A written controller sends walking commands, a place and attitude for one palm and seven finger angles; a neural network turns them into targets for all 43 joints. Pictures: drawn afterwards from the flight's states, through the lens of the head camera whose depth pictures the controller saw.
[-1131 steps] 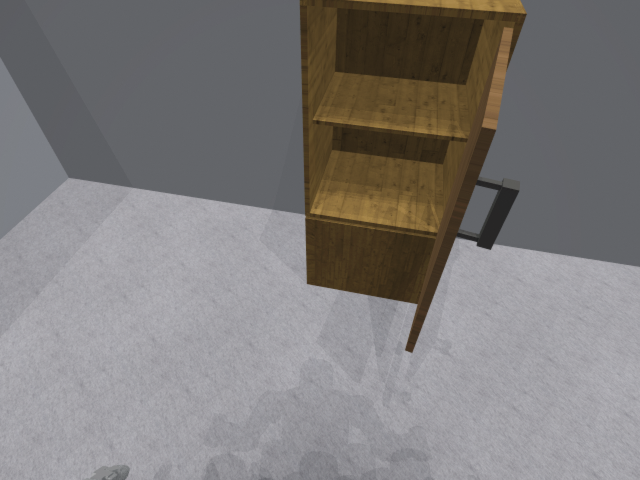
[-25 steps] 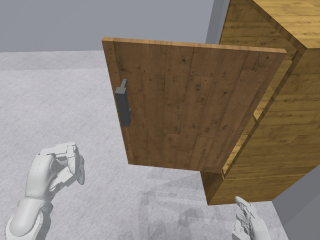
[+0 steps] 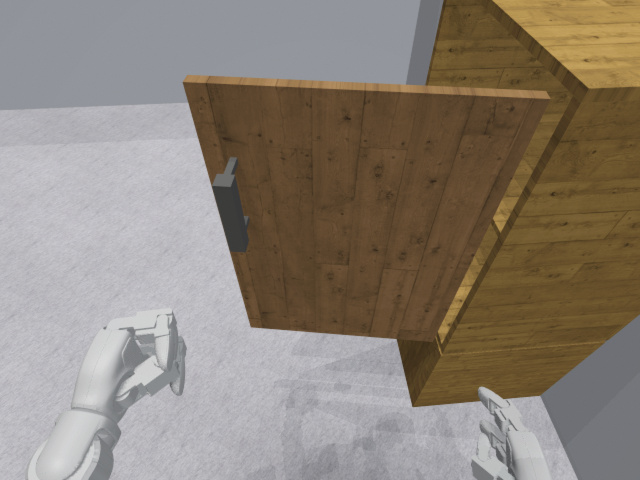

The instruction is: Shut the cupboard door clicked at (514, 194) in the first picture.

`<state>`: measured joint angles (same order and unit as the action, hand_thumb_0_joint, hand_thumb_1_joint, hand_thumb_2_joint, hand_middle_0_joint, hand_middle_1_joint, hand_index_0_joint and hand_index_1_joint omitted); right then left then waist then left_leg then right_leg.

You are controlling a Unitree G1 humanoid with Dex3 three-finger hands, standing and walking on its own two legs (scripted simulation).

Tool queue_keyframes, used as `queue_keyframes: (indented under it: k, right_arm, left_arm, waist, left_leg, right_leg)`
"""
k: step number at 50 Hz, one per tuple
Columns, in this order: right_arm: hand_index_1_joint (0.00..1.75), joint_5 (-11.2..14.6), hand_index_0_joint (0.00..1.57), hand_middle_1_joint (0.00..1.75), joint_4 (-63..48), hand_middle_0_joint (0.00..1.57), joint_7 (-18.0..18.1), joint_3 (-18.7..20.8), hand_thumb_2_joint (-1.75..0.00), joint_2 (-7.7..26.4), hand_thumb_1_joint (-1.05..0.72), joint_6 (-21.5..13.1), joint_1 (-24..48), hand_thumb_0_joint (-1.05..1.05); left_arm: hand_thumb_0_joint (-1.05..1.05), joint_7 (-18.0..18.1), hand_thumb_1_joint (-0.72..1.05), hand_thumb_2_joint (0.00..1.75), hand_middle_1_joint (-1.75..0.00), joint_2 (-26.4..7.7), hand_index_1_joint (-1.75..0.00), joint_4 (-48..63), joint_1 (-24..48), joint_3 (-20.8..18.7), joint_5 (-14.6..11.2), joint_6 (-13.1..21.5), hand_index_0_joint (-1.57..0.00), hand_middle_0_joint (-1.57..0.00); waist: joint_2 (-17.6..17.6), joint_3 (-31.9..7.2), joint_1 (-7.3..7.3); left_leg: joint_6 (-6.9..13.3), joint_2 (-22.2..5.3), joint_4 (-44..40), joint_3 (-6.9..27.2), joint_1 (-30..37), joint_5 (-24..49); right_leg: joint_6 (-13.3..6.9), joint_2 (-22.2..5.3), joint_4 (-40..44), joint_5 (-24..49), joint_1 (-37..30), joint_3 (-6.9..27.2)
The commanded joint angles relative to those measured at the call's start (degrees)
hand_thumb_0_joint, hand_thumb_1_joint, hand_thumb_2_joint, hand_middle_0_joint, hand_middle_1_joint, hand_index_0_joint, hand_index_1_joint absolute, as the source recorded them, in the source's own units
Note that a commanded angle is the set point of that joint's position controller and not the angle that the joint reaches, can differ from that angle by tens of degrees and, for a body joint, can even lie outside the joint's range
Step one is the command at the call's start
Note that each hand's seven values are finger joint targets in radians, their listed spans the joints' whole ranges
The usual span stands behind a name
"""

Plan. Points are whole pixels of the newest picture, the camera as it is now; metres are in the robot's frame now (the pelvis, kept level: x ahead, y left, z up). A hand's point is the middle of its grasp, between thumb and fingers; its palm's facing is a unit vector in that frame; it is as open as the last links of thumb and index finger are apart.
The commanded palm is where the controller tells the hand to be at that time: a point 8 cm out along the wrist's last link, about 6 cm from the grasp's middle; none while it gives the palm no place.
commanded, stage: bring the fist close to the handle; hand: left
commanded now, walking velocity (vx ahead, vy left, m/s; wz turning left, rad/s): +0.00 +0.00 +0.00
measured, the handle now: (235, 205) +0.46 +0.16 +0.09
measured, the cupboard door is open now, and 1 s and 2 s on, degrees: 80 80 74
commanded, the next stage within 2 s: push the door shut along its arc in 1.34 s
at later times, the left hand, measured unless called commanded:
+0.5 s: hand (206, 293) +0.31 +0.16 +0.09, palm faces +0.03 -1.00 -0.05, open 3.1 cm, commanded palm +0.28 +0.21 +0.09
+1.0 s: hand (235, 261) +0.36 +0.14 +0.09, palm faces -0.03 -1.00 +0.00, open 3.1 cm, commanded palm +0.33 +0.19 +0.09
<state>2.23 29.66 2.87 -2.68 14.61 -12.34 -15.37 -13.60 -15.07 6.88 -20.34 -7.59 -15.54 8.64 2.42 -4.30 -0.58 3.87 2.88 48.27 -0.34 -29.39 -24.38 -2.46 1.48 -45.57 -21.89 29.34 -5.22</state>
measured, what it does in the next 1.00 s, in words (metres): stands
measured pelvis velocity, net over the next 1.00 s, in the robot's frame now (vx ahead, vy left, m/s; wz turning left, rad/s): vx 0.01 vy -0.01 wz -0.02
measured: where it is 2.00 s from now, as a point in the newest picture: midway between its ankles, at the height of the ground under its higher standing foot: outside the picture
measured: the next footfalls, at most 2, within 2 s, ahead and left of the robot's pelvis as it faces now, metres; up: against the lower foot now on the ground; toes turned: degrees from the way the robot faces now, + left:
none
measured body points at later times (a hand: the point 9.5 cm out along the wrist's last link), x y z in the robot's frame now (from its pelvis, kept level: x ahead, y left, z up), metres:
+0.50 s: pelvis +0.01 -0.02 +0.00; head +0.04 -0.03 +0.45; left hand +0.30 +0.21 +0.10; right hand +0.16 -0.26 -0.08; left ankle +0.00 +0.07 -0.70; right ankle +0.02 -0.10 -0.70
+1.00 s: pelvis +0.01 -0.01 +0.00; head +0.04 -0.02 +0.45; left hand +0.35 +0.19 +0.09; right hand +0.15 -0.25 -0.09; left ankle +0.00 +0.07 -0.70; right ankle +0.02 -0.09 -0.70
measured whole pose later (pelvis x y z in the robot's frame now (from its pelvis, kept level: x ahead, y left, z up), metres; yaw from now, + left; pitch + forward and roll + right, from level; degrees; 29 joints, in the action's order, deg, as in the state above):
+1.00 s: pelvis +0.01 -0.01 +0.00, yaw -1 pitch +7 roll +0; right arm 2.5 33.9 1.8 -2.0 14.3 -6.5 -15.2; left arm -8.2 -12.3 -21.1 11.8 -7.8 -12.5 11.0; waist 1.7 -4.3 0.9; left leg 3.0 2.6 45.4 -1.5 -29.5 -23.4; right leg -3.3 1.9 -44.7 -21.6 30.8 -3.9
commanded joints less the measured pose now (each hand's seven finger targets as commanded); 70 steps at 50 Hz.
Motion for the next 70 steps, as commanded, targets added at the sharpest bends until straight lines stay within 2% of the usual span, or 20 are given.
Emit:
queue_keyframes:
  k: [1,7,10,12,15,19,23,24,27,29,32,39,42,44,47,49,52,55,58,70]
  right_arm:
    - [0.3,-0.02,0.2,0.3,-7.87,0.2,1.36,2.37,-0.9,6.69,-0.9,-3.78,4.6,0.0]
    - [0.3,0.6,0.2,0.3,-5.79,0.2,1.22,2.55,-0.9,7.49,-0.9,-3.5,3.56,0.0]
    - [0.3,0.87,0.2,0.3,-6.72,0.2,1.15,2.67,-0.9,7.51,-0.9,-2.98,3.23,0.0]
    - [0.3,0.71,0.2,0.3,-6.81,0.2,1.17,2.7,-0.9,7.37,-0.9,-2.66,3.41,0.0]
    - [0.3,0.18,0.2,0.3,-7.33,0.2,0.98,2.55,-0.9,6.7,-0.9,-2.24,4.06,0.0]
    - [0.3,-0.05,0.2,0.3,-5.98,0.2,0.51,2.64,-0.9,6.5,-0.9,-1.57,3.74,0.0]
    - [0.3,0.27,0.2,0.3,-5.5,0.2,-0.13,3.19,-0.9,6.88,-0.9,-0.88,3.24,0.0]
    - [0.3,0.3,0.2,0.3,-5.54,0.2,-0.09,3.33,-0.9,7.17,-0.9,-0.58,2.9,0.0]
    - [0.3,0.62,0.2,0.3,-5.59,0.2,0.09,3.47,-0.9,7.13,-0.9,-0.45,3.01,0.0]
    - [0.3,0.58,0.2,0.3,-5.2,0.2,0.53,3.63,-0.9,7.49,-0.9,-0.31,2.81,0.0]
    - [0.3,0.64,0.2,0.3,-4.29,0.2,0.81,3.48,-0.9,7.07,-0.9,-0.25,3.19,0.0]
    - [0.3,0.46,0.2,0.3,-3.12,0.2,0.22,3.5,-0.9,7.34,-0.9,1.25,2.77,0.0]
    - [0.3,0.64,0.2,0.3,-3.8,0.2,-0.21,3.6,-0.9,6.98,-0.9,1.87,2.67,0.0]
    - [0.3,0.42,0.2,0.3,-3.82,0.2,-0.35,3.71,-0.9,7.16,-0.9,2.22,2.27,0.0]
    - [0.3,0.57,0.2,0.3,-3.25,0.2,-0.28,3.58,-0.9,7.26,-0.9,2.83,2.12,0.0]
    - [0.3,0.33,0.2,0.3,-2.98,0.2,-0.21,3.74,-0.9,7.58,-0.9,3.38,1.98,0.0]
    - [0.3,0.3,0.2,0.3,-3.83,0.2,-0.56,3.79,-0.9,6.99,-0.9,3.7,2.29,0.0]
    - [0.3,0.38,0.2,0.3,-3.67,0.2,-0.76,3.78,-0.9,6.91,-0.9,3.84,2.1,0.0]
    - [0.3,0.47,0.2,0.3,-3.09,0.2,-0.61,3.97,-0.9,7.18,-0.9,3.79,1.61,0.0]
    - [0.3,0.44,0.2,0.3,-2.87,0.2,-0.59,4.09,-0.9,7.41,-0.9,4.33,1.64,0.0]
  left_arm:
    - [0.0,3.23,0.9,0.9,-1.5,-7.42,-1.5,14.81,17.64,-5.93,-1.51,7.22,-1.3,-1.3]
    - [0.0,1.9,0.9,0.9,-1.5,-5.78,-1.5,2.57,21.26,-2.46,0.08,5.82,-1.3,-1.3]
    - [0.0,0.72,0.9,0.9,-1.5,-5.63,-1.5,1.13,20.9,-1.7,0.44,2.69,-1.3,-1.3]
    - [0.0,1.21,0.9,0.9,-1.5,-8.02,-1.5,1.98,22.9,-4.68,-0.07,1.8,-1.3,-1.3]
    - [0.0,3.36,0.9,0.9,-1.5,-8.93,-1.5,4.36,25.2,-7.25,-0.52,3.17,-1.3,-1.3]
    - [0.0,5.5,0.9,0.9,-1.5,-8.93,-1.5,0.12,25.87,-8.85,-0.26,5.7,-1.3,-1.3]
    - [0.0,3.78,0.9,0.9,-1.5,-6.92,-1.5,-2.76,24.96,-5.96,0.75,6.19,-1.3,-1.3]
    - [0.0,3.05,0.9,0.9,-1.5,-7.04,-1.5,-4.01,24.7,-5.75,0.77,5.64,-1.3,-1.3]
    - [0.0,1.52,0.9,0.9,-1.5,-5.9,-1.5,-2.24,29.83,-3.71,0.24,5.49,-1.3,-1.3]
    - [0.0,1.6,0.9,0.9,-1.5,-7.89,-1.5,-2.24,32.28,-5.56,-0.3,5.8,-1.3,-1.3]
    - [0.0,2.84,0.9,0.9,-1.5,-6.76,-1.5,-3.19,38.7,-4.47,0.06,7.05,-1.3,-1.3]
    - [0.0,4.88,0.9,0.9,-1.5,-7.87,-1.5,-12.6,42.33,-5.2,2.2,6.4,-1.3,-1.3]
    - [0.0,4.6,0.9,0.9,-1.5,-5.09,-1.5,-12.77,43.71,-2.76,2.35,5.76,-1.3,-1.3]
    - [0.0,5.2,0.9,0.9,-1.5,-5.58,-1.5,-13.38,44.23,-3.84,1.92,5.78,-1.3,-1.3]
    - [0.0,5.92,0.9,0.9,-1.5,-5.15,-1.5,-16.66,49.43,-3.47,1.95,6.15,-1.3,-1.3]
    - [0.0,6.69,0.9,0.9,-1.5,-8.12,-1.5,-18.83,48.73,-6.69,2.34,6.74,-1.3,-1.3]
    - [0.0,6.77,0.9,0.9,-1.5,-7.15,-1.5,-17.31,47.12,-6.11,2.98,8.16,-1.3,-1.3]
    - [0.0,6.06,0.9,0.9,-1.5,-5.73,-1.5,-15.88,49.41,-3.51,3.38,9.18,-1.3,-1.3]
    - [0.0,5.8,0.9,0.9,-1.5,-4.77,-1.5,-16.32,51.23,-2.6,2.88,9.56,-1.3,-1.3]
    - [0.0,7.18,0.9,0.9,-1.5,-5.03,-1.5,-18.06,51.32,-3.08,3.48,9.27,-1.3,-1.3]
  waist:
    - [0.95,-6.51,1.16]
    - [-0.89,-5.9,2.21]
    - [-0.71,-9.81,1.01]
    - [-0.97,-11.75,0.19]
    - [-2.97,-13.98,-0.73]
    - [-4.53,-10.75,-0.59]
    - [-1.24,-11.06,0.03]
    - [-3.21,-11.31,0.4]
    - [-0.9,-12.61,1.01]
    - [-3.77,-13.22,1.3]
    - [-2.96,-12.76,2.25]
    - [-1.29,-14.02,1.06]
    - [0.12,-15.81,0.96]
    - [-2.17,-16.33,0.59]
    - [-5.12,-12.69,2.05]
    - [-5.7,-12.27,1.05]
    - [-2.91,-16.17,-0.01]
    - [0.24,-16.31,0.92]
    - [-0.95,-14.99,1.96]
    - [-1.79,-15.05,1.49]
  left_leg:
    - [-2.78,-2.38,-8.56,4.99,2.2,8.29]
    - [-2.36,-2.02,-7.89,4.49,0.03,5.86]
    - [-2.19,-1.83,-8.03,3.77,0.79,9.3]
    - [-2.3,-1.81,-8.02,3.48,1.48,12.09]
    - [-2.3,-1.73,-7.99,2.72,1.25,15.22]
    - [-2.4,-1.82,-7.9,2.02,0.01,15.39]
    - [-2.36,-1.58,-7.5,1.24,0.75,16.1]
    - [-2.19,-1.62,-6.86,1.2,0.2,16.34]
    - [-2.14,-1.64,-7.17,1.47,1.84,16.46]
    - [-2.01,-1.81,-6.83,1.64,1.53,16.28]
    - [-2.0,-1.84,-7.25,1.86,2.58,15.18]
    - [-2.25,-1.76,-7.58,1.94,2.27,15.48]
    - [-2.44,-1.84,-8.03,1.79,4.09,17.65]
    - [-2.38,-1.98,-7.96,2.01,4.01,18.5]
    - [-2.36,-2.1,-8.33,1.94,2.22,15.25]
    - [-2.28,-2.01,-8.52,1.77,0.93,14.14]
    - [-2.33,-1.86,-8.84,1.4,2.87,16.77]
    - [-2.43,-2.18,-8.82,1.72,4.36,17.22]
    - [-2.43,-2.38,-8.92,2.2,4.87,16.63]
    - [-2.71,-2.55,-9.93,2.85,5.44,15.9]
  right_leg:
    - [0.63,-0.84,6.43,5.43,-3.54,3.52]
    - [0.89,-1.49,7.77,3.08,-3.13,5.08]
    - [0.9,-2.01,7.73,7.16,-6.79,5.55]
    - [0.94,-2.13,7.44,10.79,-9.07,5.76]
    - [1.23,-2.39,6.87,15.13,-12.44,6.3]
    - [1.45,-2.31,7.03,16.86,-11.8,6.81]
    - [1.59,-2.73,6.76,19.81,-11.34,7.44]
    - [2.14,-3.15,6.96,21.33,-12.12,8.24]
    - [1.84,-2.83,7.0,20.65,-11.44,7.71]
    - [2.03,-2.79,7.22,20.27,-11.99,7.9]
    - [1.74,-2.42,7.14,17.85,-9.71,7.09]
    - [1.08,-2.34,6.38,17.18,-9.66,6.75]
    - [0.87,-2.21,5.97,19.86,-10.02,5.9]
    - [0.92,-1.93,5.98,20.6,-10.73,5.74]
    - [1.21,-1.89,6.87,17.68,-8.47,5.74]
    - [1.17,-1.95,7.23,15.96,-9.1,6.32]
    - [0.77,-1.98,6.26,19.03,-11.12,6.32]
    - [0.56,-1.64,5.88,18.59,-9.49,5.74]
    - [0.56,-1.28,6.25,17.67,-7.94,5.2]
    - [0.41,-1.25,6.35,15.72,-7.23,4.51]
